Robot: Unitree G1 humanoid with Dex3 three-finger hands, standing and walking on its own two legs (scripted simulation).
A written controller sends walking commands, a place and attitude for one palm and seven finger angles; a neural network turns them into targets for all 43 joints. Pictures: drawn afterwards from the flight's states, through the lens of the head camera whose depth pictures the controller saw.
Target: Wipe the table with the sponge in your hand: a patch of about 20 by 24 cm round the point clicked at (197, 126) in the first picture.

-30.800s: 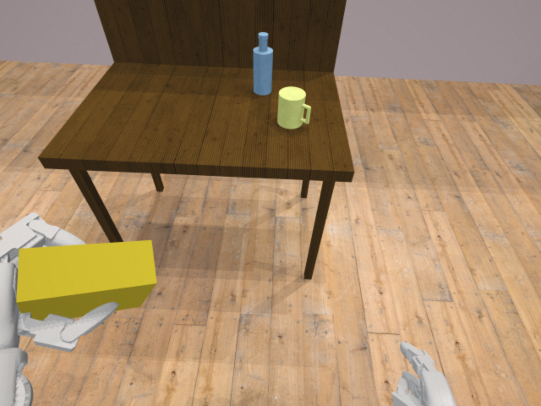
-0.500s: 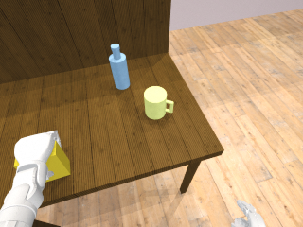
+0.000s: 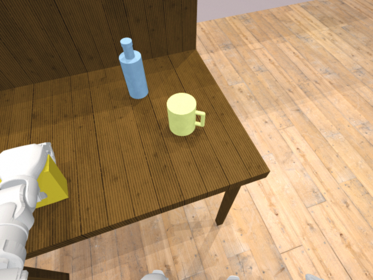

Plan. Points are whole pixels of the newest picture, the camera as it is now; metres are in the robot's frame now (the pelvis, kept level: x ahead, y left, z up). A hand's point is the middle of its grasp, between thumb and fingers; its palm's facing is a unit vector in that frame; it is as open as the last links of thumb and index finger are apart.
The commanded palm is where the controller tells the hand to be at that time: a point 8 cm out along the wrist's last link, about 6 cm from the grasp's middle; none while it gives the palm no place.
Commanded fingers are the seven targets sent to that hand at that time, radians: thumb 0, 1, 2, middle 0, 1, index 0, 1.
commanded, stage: wipe forward along the first lane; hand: left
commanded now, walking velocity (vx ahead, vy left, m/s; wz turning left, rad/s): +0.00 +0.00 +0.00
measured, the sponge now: (40, 188) +0.31 +0.38 -0.05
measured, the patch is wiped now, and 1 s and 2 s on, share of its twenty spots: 0.25 0.35 0.50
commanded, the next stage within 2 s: slide across to the middle lane in 1.12 s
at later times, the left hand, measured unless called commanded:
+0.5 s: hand (35, 152) +0.38 +0.40 +0.00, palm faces -0.18 +0.05 -0.98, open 9.6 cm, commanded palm +0.39 +0.38 +0.03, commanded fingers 0.00 0.10 1.30 -1.20 -1.60 -1.20 -1.60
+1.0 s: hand (37, 137) +0.43 +0.42 -0.01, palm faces -0.21 +0.03 -0.98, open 9.6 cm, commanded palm +0.43 +0.39 +0.02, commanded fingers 0.00 0.10 1.30 -1.20 -1.60 -1.20 -1.60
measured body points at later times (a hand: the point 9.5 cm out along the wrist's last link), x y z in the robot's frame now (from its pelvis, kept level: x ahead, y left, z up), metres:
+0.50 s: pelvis -0.01 +0.01 -0.02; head +0.10 +0.02 +0.42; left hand +0.39 +0.40 +0.05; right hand +0.05 -0.27 -0.15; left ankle +0.01 +0.12 -0.71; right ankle +0.02 -0.14 -0.71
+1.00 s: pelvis +0.01 +0.02 -0.02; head +0.14 +0.04 +0.41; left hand +0.43 +0.41 +0.05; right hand +0.04 -0.27 -0.14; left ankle +0.01 +0.12 -0.71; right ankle +0.02 -0.14 -0.71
